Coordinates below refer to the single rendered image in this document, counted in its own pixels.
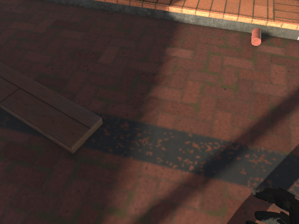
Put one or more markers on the right robot hand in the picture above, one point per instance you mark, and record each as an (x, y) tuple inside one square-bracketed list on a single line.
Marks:
[(281, 198)]

